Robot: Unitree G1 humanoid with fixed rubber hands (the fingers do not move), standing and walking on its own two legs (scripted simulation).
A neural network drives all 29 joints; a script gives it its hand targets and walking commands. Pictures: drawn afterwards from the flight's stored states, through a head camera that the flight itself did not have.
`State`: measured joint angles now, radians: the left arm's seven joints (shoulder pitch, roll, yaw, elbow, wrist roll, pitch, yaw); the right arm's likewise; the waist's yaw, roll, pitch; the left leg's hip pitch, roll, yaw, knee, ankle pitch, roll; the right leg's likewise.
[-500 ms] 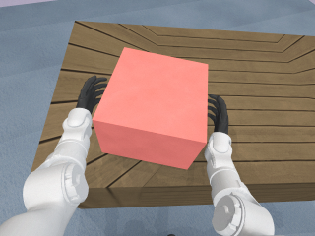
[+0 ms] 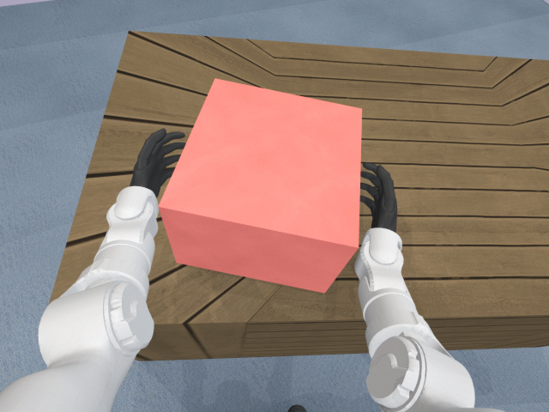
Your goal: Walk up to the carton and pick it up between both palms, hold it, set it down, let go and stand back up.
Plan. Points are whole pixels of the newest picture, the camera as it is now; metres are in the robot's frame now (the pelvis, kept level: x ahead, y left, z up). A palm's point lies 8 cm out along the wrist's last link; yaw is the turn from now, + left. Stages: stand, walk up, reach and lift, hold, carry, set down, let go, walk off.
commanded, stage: set down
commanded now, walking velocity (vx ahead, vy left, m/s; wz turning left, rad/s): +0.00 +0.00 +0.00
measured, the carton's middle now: (269, 185) +0.47 -0.02 -0.04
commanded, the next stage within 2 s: none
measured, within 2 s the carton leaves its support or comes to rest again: neither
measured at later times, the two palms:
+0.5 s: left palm (146, 192) +0.44 +0.18 +0.00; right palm (371, 229) +0.37 -0.17 -0.01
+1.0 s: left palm (123, 206) +0.41 +0.21 +0.00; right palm (381, 239) +0.35 -0.18 -0.01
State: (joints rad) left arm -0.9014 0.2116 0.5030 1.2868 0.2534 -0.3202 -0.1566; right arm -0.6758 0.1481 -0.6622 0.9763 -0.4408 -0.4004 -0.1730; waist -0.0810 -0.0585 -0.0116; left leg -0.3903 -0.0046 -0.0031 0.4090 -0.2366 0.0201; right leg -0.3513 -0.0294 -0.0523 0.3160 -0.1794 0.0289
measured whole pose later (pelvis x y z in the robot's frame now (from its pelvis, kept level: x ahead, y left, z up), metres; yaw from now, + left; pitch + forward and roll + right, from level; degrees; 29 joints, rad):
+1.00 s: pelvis -0.06 +0.01 -0.04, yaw -2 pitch +23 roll -4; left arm -1.12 0.36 -0.23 1.68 -0.32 -0.40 -0.07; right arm -0.96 -0.10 -0.29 1.48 0.12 -0.31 -0.20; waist -0.09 -0.03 -0.21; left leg -0.89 0.02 0.00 0.82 -0.33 0.03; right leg -0.84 -0.02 -0.05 0.70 -0.25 0.03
